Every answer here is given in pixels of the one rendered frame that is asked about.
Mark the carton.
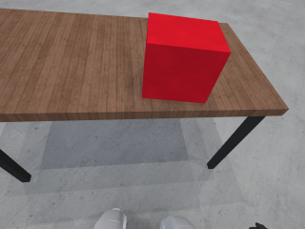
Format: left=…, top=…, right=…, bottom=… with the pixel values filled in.
left=142, top=12, right=231, bottom=104

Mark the robot thigh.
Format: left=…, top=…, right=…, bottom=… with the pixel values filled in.
left=93, top=210, right=127, bottom=229
left=160, top=215, right=196, bottom=229

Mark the right robot thigh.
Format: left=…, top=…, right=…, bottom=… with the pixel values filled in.
left=160, top=215, right=196, bottom=229

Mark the left robot thigh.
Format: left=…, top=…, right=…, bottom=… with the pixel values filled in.
left=93, top=210, right=127, bottom=229

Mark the table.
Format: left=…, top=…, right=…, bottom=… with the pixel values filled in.
left=0, top=8, right=289, bottom=182

